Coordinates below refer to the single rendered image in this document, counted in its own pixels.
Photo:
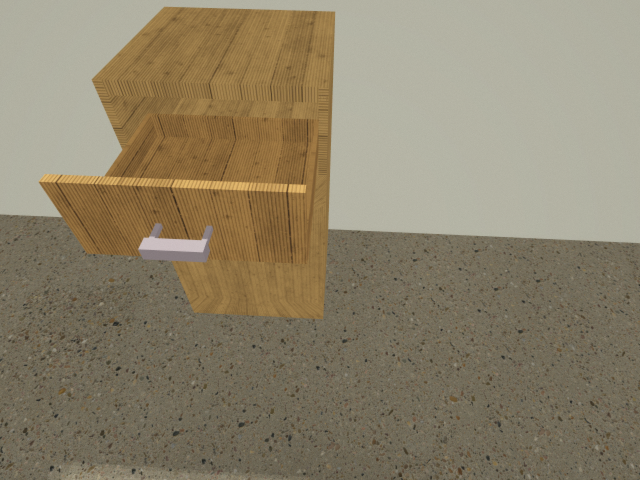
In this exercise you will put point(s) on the drawer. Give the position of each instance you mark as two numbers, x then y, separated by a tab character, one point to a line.
252	179

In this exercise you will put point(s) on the handle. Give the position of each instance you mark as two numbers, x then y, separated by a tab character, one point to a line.
154	248

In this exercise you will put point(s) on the cabinet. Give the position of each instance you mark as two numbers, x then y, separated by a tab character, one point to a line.
242	63

